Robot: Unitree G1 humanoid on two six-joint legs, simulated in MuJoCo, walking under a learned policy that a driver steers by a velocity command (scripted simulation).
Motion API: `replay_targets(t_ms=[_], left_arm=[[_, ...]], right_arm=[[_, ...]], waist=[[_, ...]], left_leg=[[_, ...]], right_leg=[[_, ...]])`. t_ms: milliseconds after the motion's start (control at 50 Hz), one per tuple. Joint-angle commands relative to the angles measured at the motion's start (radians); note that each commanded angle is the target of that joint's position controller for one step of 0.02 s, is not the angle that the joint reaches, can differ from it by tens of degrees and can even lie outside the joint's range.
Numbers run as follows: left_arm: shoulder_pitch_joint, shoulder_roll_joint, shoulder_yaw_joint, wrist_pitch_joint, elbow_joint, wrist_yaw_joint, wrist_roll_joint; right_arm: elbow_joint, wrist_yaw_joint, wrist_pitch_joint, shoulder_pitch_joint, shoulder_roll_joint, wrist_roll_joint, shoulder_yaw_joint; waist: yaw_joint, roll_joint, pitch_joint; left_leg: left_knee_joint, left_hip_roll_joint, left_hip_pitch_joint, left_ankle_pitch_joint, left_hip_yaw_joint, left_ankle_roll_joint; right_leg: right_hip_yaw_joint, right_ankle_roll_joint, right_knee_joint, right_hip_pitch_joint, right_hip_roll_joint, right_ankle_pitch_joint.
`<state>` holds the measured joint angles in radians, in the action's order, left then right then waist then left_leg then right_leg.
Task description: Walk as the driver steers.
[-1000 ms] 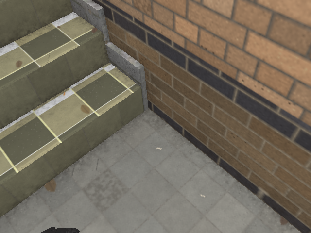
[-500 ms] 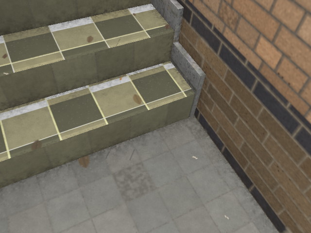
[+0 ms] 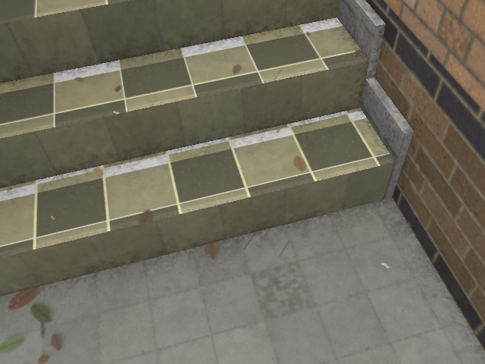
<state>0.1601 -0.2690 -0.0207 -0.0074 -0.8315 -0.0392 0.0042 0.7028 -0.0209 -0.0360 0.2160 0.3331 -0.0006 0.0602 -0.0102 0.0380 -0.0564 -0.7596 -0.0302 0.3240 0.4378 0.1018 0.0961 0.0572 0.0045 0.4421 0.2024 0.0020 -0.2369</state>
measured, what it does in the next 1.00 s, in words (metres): walks ahead: left foot, then left foot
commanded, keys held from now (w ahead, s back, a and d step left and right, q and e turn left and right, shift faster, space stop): no key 0.14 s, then w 0.86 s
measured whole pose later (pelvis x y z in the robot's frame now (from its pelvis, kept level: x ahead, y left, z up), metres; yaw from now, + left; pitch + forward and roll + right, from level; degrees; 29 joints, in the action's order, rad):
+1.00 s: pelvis +0.30 +0.03 -0.01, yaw -1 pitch +0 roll +0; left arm 0.33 -0.26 -0.04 0.06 -0.90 0.02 0.03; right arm 0.75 0.01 0.05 0.20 0.26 -0.04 0.04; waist -0.04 -0.02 -0.06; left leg -0.47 -0.05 0.33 0.15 -0.09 -0.08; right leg 0.01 0.07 1.12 0.33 -0.02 -0.32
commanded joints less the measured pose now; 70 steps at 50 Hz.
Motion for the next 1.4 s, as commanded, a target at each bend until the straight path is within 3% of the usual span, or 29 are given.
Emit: replay_targets(t_ms=[20, 80, 100, 140, 180, 220, 260, 340, 380, 400, 420, 440, 460, 540, 660, 680, 780, 820, 860, 880, 900, 920, 960, 1040, 1160, 1300, 1360, 1380, 1400], left_arm=[[-0.03, -0.191, -0.037, -0.01, 0.044, -0.009, -0.006], [0.032, -0.146, -0.016, 0.03, 0.029, 0.013, 0.014], [0.047, -0.111, -0.01, 0.043, 0.023, 0.019, 0.011], [-0.027, -0.14, -0.013, 0.043, 0.015, 0.02, 0.01], [-0.017, -0.134, -0.013, 0.033, 0.007, 0.016, -0.005], [-0.054, -0.122, -0.014, 0.046, 0.026, 0.024, -0.022], [-0.102, -0.128, -0.019, 0.07, 0.053, 0.032, -0.033], [-0.005, -0.123, -0.021, 0.102, 0.014, 0.064, -0.034], [0.153, -0.131, -0.034, 0.101, -0.064, 0.069, -0.022], [0.247, -0.158, -0.043, 0.097, -0.091, 0.066, -0.01], [0.322, -0.251, -0.058, 0.092, -0.086, 0.06, -0.006], [0.296, -0.284, -0.061, 0.098, -0.072, 0.066, 0.012], [0.209, -0.237, -0.049, 0.104, -0.043, 0.061, 0.003], [0.172, -0.168, -0.032, 0.103, -0.009, 0.049, -0.007], [0.253, -0.183, -0.031, 0.093, -0.021, 0.043, -0.003], [0.303, -0.13, -0.026, 0.088, -0.064, 0.058, 0.021], [0.292, -0.167, -0.046, 0.088, -0.062, 0.061, 0.019], [0.269, -0.187, -0.06, 0.085, -0.059, 0.05, 0.018], [0.26, -0.179, -0.059, 0.079, -0.056, 0.045, 0.015], [0.276, -0.115, -0.041, 0.084, -0.025, 0.043, 0.013], [0.398, -0.021, -0.022, 0.085, -0.001, 0.051, -0.01], [0.317, -0.117, -0.042, 0.079, -0.029, 0.051, 0.017], [0.199, -0.105, -0.039, 0.088, -0.009, 0.063, 0.014], [0.21, -0.046, -0.031, 0.051, -0.032, 0.071, 0.044], [-0.034, 0.002, -0.019, 0.044, 0.016, 0.073, 0.046], [-0.184, -0.015, -0.017, 0.075, 0.057, 0.05, 0.024], [0.016, -0.05, -0.039, 0.087, 0.004, 0.012, 0.044], [0.172, -0.101, -0.057, 0.104, -0.034, 0.006, 0.057], [0.308, -0.214, -0.085, 0.107, -0.04, -0.003, 0.081]], right_arm=[[-0.054, 0.008, 0.032, -0.019, 0.044, 0.011, 0.002], [-0.055, -0.017, 0.017, 0.011, 0.143, -0.011, 0.016], [-0.034, -0.011, 0.012, -0.002, 0.149, -0.025, 0.015], [-0.043, 0.001, 0.018, -0.02, 0.066, -0.028, -0.007], [-0.031, -0.002, 0.02, 0.008, 0.094, -0.016, 0.001], [-0.018, -0.006, 0.025, 0.076, 0.128, -0.011, 0.008], [-0.01, -0.008, 0.047, 0.105, 0.155, -0.004, 0.016], [-0.048, 0.0, 0.063, -0.006, 0.135, 0.024, 0.014], [-0.06, 0.003, 0.06, -0.025, 0.101, 0.014, 0.004], [-0.063, 0.009, 0.067, -0.016, 0.057, 0.002, -0.006], [-0.106, 0.009, 0.081, -0.027, -0.006, -0.003, -0.023], [-0.127, 0.006, 0.098, -0.021, 0.05, 0.033, -0.005], [-0.114, 0.01, 0.109, -0.012, 0.085, 0.053, 0.005], [-0.081, 0.029, 0.12, -0.018, 0.068, 0.006, 0.012], [-0.146, 0.04, 0.115, -0.153, 0.007, 0.011, -0.003], [-0.139, 0.066, 0.072, -0.189, -0.02, -0.072, -0.017], [-0.147, 0.078, 0.053, -0.23, 0.012, -0.041, -0.011], [-0.127, 0.059, 0.064, -0.178, 0.036, -0.051, 0.0], [-0.031, 0.033, 0.084, 0.092, 0.076, -0.064, 0.023], [-0.002, 0.017, 0.092, 0.278, 0.154, -0.086, 0.041], [0.01, 0.019, 0.091, 0.277, 0.256, -0.081, 0.064], [0.006, 0.024, 0.085, 0.191, 0.17, -0.053, 0.051], [0.005, 0.03, 0.096, 0.062, 0.046, -0.036, 0.017], [0.07, 0.034, 0.134, 0.102, 0.017, -0.017, 0.006], [0.143, 0.039, 0.146, 0.152, 0.029, -0.015, 0.008], [0.227, 0.02, 0.161, 0.192, 0.048, -0.009, 0.009], [0.252, 0.013, 0.157, 0.168, 0.05, 0.003, -0.004], [0.243, 0.005, 0.158, 0.155, 0.046, 0.002, -0.01], [0.212, 0.014, 0.16, 0.229, -0.057, 0.035, -0.042]], waist=[[-0.005, -0.213, 0.09], [-0.015, -0.065, 0.129], [-0.048, 0.072, 0.146], [0.001, 0.006, 0.1], [0.015, 0.045, 0.076], [0.047, 0.161, -0.027], [0.06, 0.19, -0.119], [-0.018, 0.13, -0.044], [-0.081, 0.085, 0.022], [-0.108, -0.014, 0.051], [-0.116, -0.268, 0.067], [-0.093, -0.29, 0.014], [-0.054, -0.204, -0.07], [-0.034, -0.129, -0.022], [-0.078, -0.115, -0.032], [-0.074, -0.117, -0.055], [-0.053, -0.15, -0.06], [-0.015, -0.136, -0.031], [0.107, -0.102, 0.147], [0.17, 0.004, 0.308], [0.086, 0.283, 0.412], [0.081, 0.131, 0.298], [0.036, 0.009, 0.096], [-0.018, 0.025, 0.065], [0.016, 0.026, -0.041], [0.038, 0.013, -0.032], [-0.054, 0.009, 0.111], [-0.111, -0.017, 0.196], [-0.122, -0.219, 0.326]], left_leg=[[0.324, -0.004, -0.109, -0.151, -0.089, -0.003], [0.388, 0.128, -0.338, -0.598, 0.058, -0.076], [0.331, 0.131, -0.244, -0.525, 0.061, -0.136], [0.35, 0.097, -0.192, -0.371, 0.056, -0.152], [0.386, 0.092, -0.163, -0.032, 0.089, -0.178], [0.525, 0.209, -0.121, 0.351, 0.278, -0.255], [0.606, 0.308, -0.08, 0.369, 0.427, -0.318], [0.563, 0.234, -0.051, 0.118, 0.247, -0.264], [0.442, 0.152, 0.065, 0.064, 0.133, -0.225], [0.263, 0.086, 0.142, 0.03, 0.057, -0.177], [-0.061, -0.013, 0.309, 0.071, -0.063, -0.107], [-0.268, -0.014, 0.418, 0.186, -0.004, -0.106], [-0.35, 0.058, 0.489, 0.094, 0.03, -0.121], [-0.286, 0.138, 0.445, -0.203, -0.028, -0.113], [-0.011, 0.114, 0.419, -0.387, -0.092, -0.057], [0.022, 0.079, 0.359, -0.404, -0.182, -0.062], [0.167, 0.069, 0.228, -0.387, -0.167, -0.12], [0.221, 0.034, 0.134, -0.316, -0.173, -0.161], [0.29, -0.004, -0.206, -0.292, -0.18, -0.217], [0.302, 0.236, -0.486, -0.083, 0.071, -0.267], [0.465, 0.467, -0.693, 0.12, 0.601, -0.387], [0.539, 0.403, -0.583, 0.201, 0.608, -0.352], [0.554, 0.314, -0.321, -0.108, 0.295, -0.317], [0.605, 0.247, -0.173, -0.46, 0.085, -0.301], [0.683, 0.205, -0.164, -0.398, -0.012, -0.296], [0.595, 0.233, -0.309, -0.651, -0.04, -0.298], [0.28, 0.167, -0.314, -0.985, -0.091, -0.25], [0.108, 0.13, -0.187, -0.862, -0.11, -0.226], [-0.211, 0.033, 0.09, -0.502, -0.152, -0.175]], right_leg=[[0.152, 0.172, -0.057, -0.072, -0.172, 0.337], [0.105, 0.051, 0.005, 0.054, -0.117, 0.241], [0.017, -0.001, -0.015, 0.006, -0.042, 0.058], [-0.002, -0.043, 0.023, 0.01, -0.025, 0.045], [-0.061, -0.028, 0.099, 0.072, 0.023, -0.161], [-0.1, -0.008, 0.239, 0.224, 0.038, -0.255], [-0.049, 0.026, 0.356, 0.311, -0.014, -0.268], [-0.083, 0.07, 0.152, 0.103, -0.024, -0.167], [-0.13, 0.039, 0.051, -0.174, 0.033, 0.009], [0.002, 0.053, -0.002, -0.28, -0.05, -0.055], [0.4, 0.159, -0.199, -0.351, -0.272, -0.307], [0.69, 0.285, -0.326, -0.264, -0.403, -0.526], [0.644, 0.282, -0.332, -0.221, -0.398, -0.573], [0.288, 0.184, -0.311, -0.234, -0.24, -0.131], [0.093, 0.183, -0.318, -0.215, -0.196, 0.216], [0.042, 0.154, -0.317, -0.161, -0.147, 0.332], [0.038, 0.14, -0.275, -0.18, -0.206, 0.374], [0.019, 0.124, -0.176, -0.23, -0.227, 0.603], [-0.038, 0.095, 0.174, -0.19, -0.168, 0.776], [-0.075, 0.089, 0.488, 0.01, -0.121, 0.412], [-0.072, 0.069, 0.804, 0.367, 0.079, -0.3], [0.023, 0.087, 0.861, 0.457, 0.016, -0.212], [-0.007, 0.087, 0.765, 0.415, -0.066, -0.035], [-0.035, 0.058, 0.644, 0.273, -0.089, -0.015], [-0.1, 0.013, 0.336, 0.358, -0.096, 0.156], [-0.117, 0.039, 0.086, 0.27, -0.058, 0.19], [-0.169, 0.084, -0.032, -0.016, 0.023, 0.128], [-0.083, 0.117, -0.039, -0.214, -0.064, 0.145], [0.29, 0.242, -0.085, -0.476, -0.359, 0.08]])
